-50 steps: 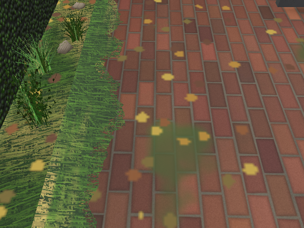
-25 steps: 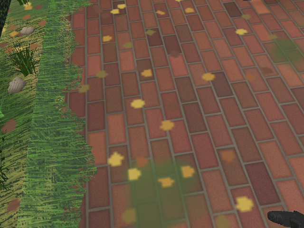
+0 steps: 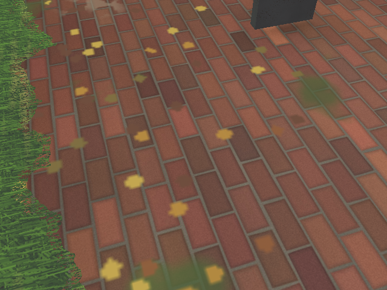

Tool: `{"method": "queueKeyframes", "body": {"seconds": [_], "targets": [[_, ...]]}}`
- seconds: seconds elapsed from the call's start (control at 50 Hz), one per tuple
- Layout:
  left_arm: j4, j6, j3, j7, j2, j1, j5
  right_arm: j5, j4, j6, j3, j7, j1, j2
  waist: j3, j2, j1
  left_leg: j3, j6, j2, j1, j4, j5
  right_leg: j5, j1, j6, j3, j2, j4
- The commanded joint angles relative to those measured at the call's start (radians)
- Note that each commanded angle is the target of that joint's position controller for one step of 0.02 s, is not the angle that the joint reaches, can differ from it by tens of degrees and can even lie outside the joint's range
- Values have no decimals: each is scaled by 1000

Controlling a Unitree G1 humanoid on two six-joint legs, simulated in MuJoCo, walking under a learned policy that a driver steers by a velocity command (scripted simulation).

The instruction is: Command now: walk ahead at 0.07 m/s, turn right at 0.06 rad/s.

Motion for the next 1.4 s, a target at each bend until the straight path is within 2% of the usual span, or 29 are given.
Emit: {"method": "queueKeyframes", "body": {"seconds": [0.02, 0.04, 0.06, 0.08, 0.14, 0.3, 0.46, 0.66, 0.96, 1.16, 1.4], "targets": [[-53, -6, 45, 11, 175, 7, -2, -10, -41, -11, -14, -1, 65, -83, -66, -90, -48, -65, 6, 61, -100, -84, -165, 104, 176, -101, 86, -92, -57], [-53, -9, 38, 3, 118, -2, -5, -11, -35, -5, -13, -8, 25, -95, -42, -85, -11, -37, -14, 53, -36, -57, -118, -37, 88, -93, 70, -54, -79], [-48, -14, 29, -1, 87, -4, 2, -8, -38, 1, -17, -12, -7, -106, -16, -71, -1, -36, -16, 55, -27, -44, -85, -55, 56, -76, 61, -37, -86], [-47, -21, 27, -3, 85, -8, 5, -6, -34, 8, -17, -18, -12, -102, -9, -64, -3, -41, -12, 62, -18, -36, -55, -9, 48, -63, 52, -28, -78], [-35, -39, 28, -3, 86, 11, -3, -7, -21, 13, -19, -23, 0, -106, -34, -43, 1, -50, -5, 73, 0, -17, 32, 129, 88, -56, 38, -19, -33], [-7, -36, 29, 1, 82, 13, -9, 5, 28, 23, -23, -28, -14, -105, -55, 13, 5, -53, -16, 80, 40, 12, 126, 246, 125, -63, 25, -7, 3], [54, -35, 30, 4, 72, 14, -11, 8, 88, 38, -27, -43, -18, -109, -35, 24, 2, -57, -19, 83, 57, 1, 119, 225, 126, -59, 8, 7, -12], [156, -32, 29, 12, 65, 18, -12, 8, 157, 42, -27, -54, -8, -101, 0, 22, 3, -56, -19, 81, 51, -33, 61, 148, 125, -49, -10, 20, -48], [294, -30, 14, 17, 46, 46, -15, 8, 223, 40, -18, -61, 53, -74, 34, 28, 7, -52, -16, 73, 37, -72, -7, 57, 106, -42, -26, 31, -86], [350, -30, 1, 16, 31, 73, -16, 10, 242, 38, -12, -62, 100, -55, 43, 29, 11, -50, -14, 69, 33, -80, -11, 40, 94, -40, -32, 33, -96], [383, -29, -11, 16, 19, 99, -18, 11, 250, 37, -6, -62, 146, -39, 48, 29, 13, -49, -12, 67, 32, -82, 7, 45, 88, -40, -36, 35, -98]]}}
Velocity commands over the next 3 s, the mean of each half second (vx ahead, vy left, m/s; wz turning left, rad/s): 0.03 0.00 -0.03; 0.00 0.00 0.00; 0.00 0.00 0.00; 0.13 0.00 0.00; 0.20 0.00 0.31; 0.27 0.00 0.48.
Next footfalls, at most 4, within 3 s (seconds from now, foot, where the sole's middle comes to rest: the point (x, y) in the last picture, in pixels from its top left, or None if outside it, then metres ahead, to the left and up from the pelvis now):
2.36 left None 0.38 0.07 -0.77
2.82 right None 0.42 -0.13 -0.77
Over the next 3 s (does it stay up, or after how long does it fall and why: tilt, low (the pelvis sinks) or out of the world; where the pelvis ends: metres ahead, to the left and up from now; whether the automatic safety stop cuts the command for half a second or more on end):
stays up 0.37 -0.04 0.01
